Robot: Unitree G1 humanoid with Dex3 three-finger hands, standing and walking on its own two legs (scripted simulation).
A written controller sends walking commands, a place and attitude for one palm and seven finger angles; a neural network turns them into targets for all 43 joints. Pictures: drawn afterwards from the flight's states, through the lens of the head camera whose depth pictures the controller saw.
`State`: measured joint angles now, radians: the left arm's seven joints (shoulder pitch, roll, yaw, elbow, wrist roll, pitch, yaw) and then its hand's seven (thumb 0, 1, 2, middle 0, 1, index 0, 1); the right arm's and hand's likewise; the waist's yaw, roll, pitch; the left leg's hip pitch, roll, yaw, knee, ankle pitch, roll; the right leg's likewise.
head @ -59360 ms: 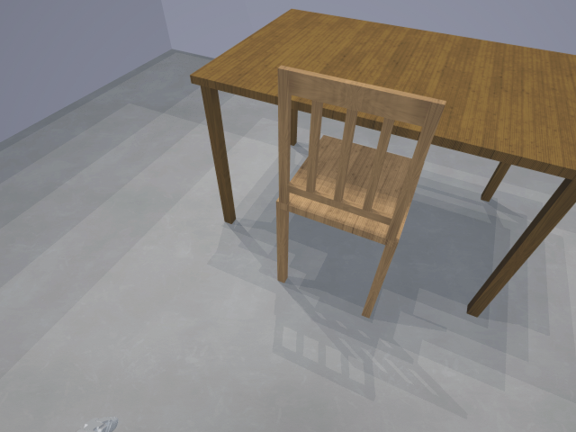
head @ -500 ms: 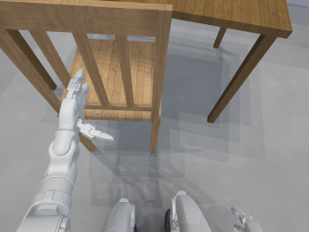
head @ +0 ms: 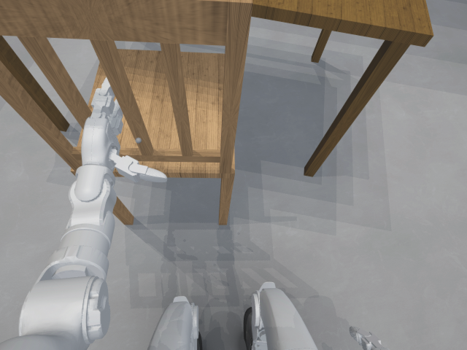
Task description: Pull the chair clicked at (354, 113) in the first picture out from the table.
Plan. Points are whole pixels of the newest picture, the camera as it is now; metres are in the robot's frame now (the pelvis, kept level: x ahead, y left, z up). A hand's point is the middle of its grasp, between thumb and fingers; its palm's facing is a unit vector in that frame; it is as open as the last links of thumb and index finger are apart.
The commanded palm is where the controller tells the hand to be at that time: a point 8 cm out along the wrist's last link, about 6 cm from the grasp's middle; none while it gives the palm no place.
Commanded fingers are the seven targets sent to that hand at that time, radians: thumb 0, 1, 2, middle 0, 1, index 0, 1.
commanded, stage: push the fingers through the gap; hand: left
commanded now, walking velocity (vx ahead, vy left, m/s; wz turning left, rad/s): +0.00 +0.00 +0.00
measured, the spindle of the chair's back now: (130, 108) +0.52 +0.16 +0.04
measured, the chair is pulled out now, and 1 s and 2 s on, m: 0.14 0.14 0.16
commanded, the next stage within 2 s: hook a spindle and tug to test in 0.52 s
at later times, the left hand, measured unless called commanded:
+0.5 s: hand (137, 130) +0.49 +0.15 +0.02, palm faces -0.01 -1.00 -0.03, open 17.0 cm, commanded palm +0.46 +0.19 +0.02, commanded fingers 0.00 -0.50 0.30 -0.06 -0.08 -0.06 -0.08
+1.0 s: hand (138, 134) +0.48 +0.14 +0.02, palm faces -0.03 -1.00 -0.02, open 15.2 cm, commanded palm +0.45 +0.19 +0.02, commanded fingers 0.00 -0.22 0.42 -0.41 -1.18 -0.41 -1.18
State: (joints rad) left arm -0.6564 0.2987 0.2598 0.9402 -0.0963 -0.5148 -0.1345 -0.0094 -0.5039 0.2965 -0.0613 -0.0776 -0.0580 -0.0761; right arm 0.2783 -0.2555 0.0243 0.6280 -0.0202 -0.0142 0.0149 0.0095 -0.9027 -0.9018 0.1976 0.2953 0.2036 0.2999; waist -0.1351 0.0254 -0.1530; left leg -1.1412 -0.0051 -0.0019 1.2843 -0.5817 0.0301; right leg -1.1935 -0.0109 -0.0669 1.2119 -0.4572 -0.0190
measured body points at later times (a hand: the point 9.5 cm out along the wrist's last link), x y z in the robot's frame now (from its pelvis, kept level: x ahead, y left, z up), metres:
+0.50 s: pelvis +0.01 +0.00 +0.00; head +0.16 +0.02 +0.42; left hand +0.48 +0.20 +0.03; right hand +0.05 -0.26 -0.12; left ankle +0.01 +0.10 -0.62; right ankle +0.06 -0.11 -0.62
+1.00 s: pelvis +0.01 +0.01 +0.00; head +0.15 +0.02 +0.43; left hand +0.47 +0.20 +0.03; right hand +0.07 -0.25 -0.12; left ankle +0.01 +0.10 -0.62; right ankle +0.06 -0.11 -0.62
